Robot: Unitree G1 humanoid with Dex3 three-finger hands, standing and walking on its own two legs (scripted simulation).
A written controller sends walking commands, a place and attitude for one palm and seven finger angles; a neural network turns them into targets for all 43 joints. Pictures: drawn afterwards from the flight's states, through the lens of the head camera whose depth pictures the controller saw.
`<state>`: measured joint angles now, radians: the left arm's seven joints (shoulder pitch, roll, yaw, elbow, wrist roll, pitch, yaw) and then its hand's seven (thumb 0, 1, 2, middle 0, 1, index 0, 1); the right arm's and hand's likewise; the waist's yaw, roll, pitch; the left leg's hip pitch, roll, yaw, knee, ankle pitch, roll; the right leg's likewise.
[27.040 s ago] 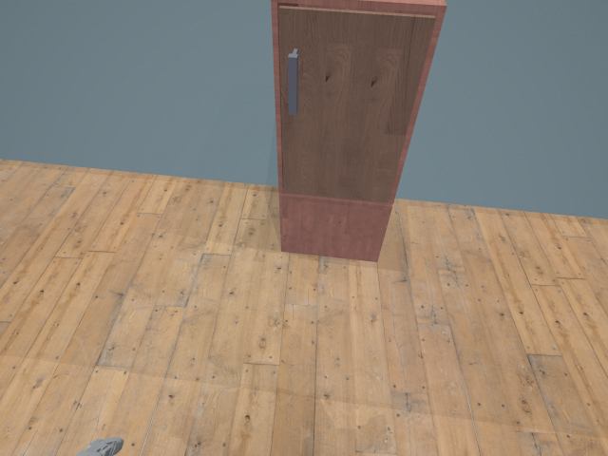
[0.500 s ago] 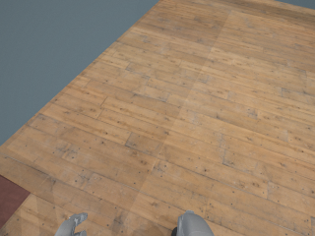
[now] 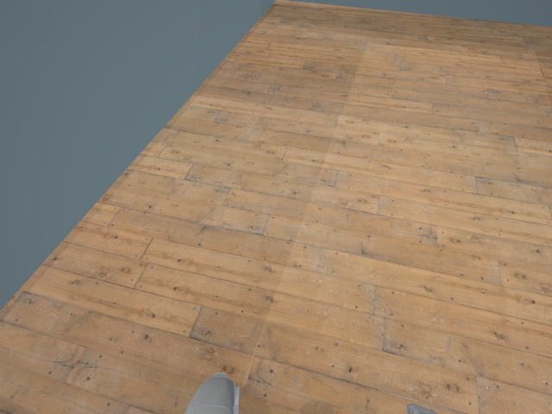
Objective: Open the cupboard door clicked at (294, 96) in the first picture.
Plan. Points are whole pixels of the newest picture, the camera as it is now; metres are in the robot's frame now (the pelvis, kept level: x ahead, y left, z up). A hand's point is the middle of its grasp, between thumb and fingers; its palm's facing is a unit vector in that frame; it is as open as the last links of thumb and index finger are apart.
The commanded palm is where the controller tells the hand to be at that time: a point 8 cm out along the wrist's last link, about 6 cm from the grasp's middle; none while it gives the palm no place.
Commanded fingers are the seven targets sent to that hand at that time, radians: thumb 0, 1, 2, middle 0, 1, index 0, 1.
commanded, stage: walk to a spot facing it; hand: left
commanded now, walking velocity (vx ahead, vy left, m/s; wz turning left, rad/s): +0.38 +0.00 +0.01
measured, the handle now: out of the picture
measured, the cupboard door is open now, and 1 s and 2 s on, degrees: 50 50 50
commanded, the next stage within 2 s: turn to face it in 0.62 s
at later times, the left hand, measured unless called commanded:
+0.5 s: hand (193, 307) +0.33 +0.21 -0.17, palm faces +0.00 -0.98 -0.19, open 7.3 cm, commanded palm none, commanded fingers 0.00 0.90 0.90 -0.20 -0.30 -0.20 -0.30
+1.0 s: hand (230, 235) +0.52 +0.17 -0.20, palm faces +0.12 -0.98 -0.18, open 7.1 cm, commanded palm none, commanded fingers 0.00 0.90 0.90 -0.20 -0.30 -0.20 -0.30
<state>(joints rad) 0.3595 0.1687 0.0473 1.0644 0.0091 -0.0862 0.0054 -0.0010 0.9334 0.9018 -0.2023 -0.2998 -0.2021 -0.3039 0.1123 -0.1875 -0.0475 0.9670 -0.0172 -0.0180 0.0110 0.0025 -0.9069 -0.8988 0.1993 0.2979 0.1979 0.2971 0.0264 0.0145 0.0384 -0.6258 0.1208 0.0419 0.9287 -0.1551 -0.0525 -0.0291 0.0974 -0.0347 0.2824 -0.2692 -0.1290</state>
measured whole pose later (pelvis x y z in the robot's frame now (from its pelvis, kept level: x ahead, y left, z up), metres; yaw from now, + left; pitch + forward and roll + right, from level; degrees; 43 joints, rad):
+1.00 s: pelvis +0.48 -0.03 -0.02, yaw +6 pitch +0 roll -1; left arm 0.21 0.21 0.06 1.01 0.02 -0.04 0.01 -0.02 0.96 0.90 -0.21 -0.30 -0.20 -0.30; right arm 0.18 -0.18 -0.04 0.98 -0.01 -0.01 0.02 0.00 -0.91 -0.90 0.20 0.30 0.20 0.30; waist -0.02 -0.05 0.08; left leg -0.47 0.07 0.14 0.68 -0.20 -0.02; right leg -0.13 -0.10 -0.27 0.55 -0.39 0.03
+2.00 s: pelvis +0.58 -0.05 -0.01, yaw +40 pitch +1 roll -1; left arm 0.15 0.27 0.07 0.88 0.02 0.06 0.00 0.01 0.91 0.90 -0.20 -0.30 -0.20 -0.30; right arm 0.12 -0.23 -0.04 0.89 -0.02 0.03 0.00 0.00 -0.90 -0.90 0.20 0.30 0.20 0.30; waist 0.01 -0.03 0.11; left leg -0.30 -0.01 -0.02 0.54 -0.26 0.02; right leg -0.48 -0.09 -0.02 1.02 -0.44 0.09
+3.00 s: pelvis +0.65 -0.06 -0.01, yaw +76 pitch +1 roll +0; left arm 0.13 0.21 0.04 0.84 0.02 0.01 0.02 0.01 0.91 0.90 -0.20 -0.30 -0.20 -0.30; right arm 0.19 -0.26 -0.09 0.93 -0.01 0.07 0.01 0.01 -0.90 -0.90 0.20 0.30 0.20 0.30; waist -0.03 0.04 0.10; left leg -0.47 -0.06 -0.09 0.97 -0.48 -0.03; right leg -0.26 -0.05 -0.06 0.56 -0.32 0.01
